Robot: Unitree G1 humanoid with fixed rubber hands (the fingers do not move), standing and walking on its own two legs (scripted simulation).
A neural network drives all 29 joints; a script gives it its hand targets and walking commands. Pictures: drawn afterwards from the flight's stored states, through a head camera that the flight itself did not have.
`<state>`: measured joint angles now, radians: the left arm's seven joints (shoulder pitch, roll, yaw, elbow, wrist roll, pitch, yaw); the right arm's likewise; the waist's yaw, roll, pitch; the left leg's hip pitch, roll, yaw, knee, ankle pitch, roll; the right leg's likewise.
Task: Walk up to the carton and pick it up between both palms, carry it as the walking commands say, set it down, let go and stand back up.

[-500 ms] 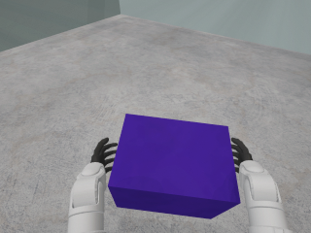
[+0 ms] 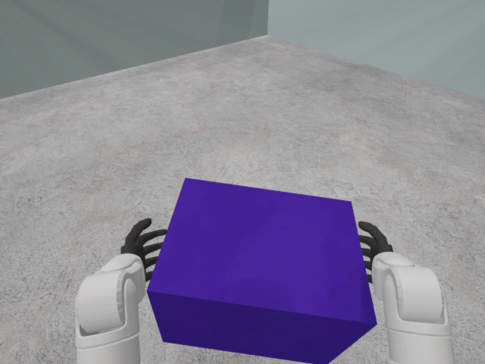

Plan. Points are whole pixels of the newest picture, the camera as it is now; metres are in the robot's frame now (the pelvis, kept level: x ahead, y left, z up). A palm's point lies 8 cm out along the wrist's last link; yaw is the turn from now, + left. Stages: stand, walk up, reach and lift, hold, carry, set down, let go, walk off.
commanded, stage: carry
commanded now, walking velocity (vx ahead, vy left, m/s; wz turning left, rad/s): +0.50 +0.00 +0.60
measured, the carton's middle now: (256, 272) +0.28 -0.01 +0.03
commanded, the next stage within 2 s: none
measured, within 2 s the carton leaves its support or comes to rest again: neither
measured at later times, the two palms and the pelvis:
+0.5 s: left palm (87, 186) +0.47 +0.33 +0.07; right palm (247, 151) +0.61 -0.02 +0.05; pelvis +0.30 +0.08 -0.02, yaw +18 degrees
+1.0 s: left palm (57, 129) +0.69 +0.48 +0.08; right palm (169, 91) +0.97 +0.23 +0.06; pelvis +0.65 +0.19 +0.00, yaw +40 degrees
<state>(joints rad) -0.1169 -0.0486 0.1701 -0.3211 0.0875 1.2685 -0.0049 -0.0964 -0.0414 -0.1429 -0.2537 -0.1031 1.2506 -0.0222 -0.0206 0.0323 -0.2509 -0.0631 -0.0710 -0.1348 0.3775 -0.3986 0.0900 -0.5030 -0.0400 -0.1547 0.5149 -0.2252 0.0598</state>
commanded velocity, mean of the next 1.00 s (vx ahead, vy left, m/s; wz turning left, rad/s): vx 0.50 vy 0.00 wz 0.60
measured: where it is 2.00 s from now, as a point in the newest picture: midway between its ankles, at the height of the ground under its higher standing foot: (127, 228)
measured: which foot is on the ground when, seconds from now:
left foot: down 0.00-0.02, up 0.04-0.38, down 0.40-0.72, up 0.74-1.00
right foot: up 0.00-0.00, down 0.02-0.44, up 0.46-0.68, down 0.70-1.00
